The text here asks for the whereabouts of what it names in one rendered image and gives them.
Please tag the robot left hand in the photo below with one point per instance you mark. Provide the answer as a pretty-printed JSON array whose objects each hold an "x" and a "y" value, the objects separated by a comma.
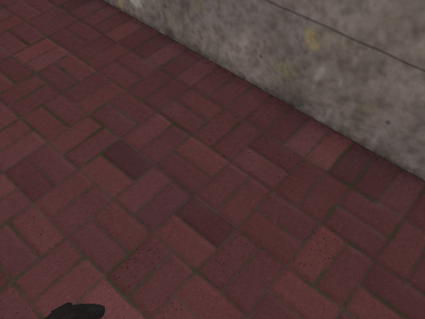
[{"x": 77, "y": 311}]

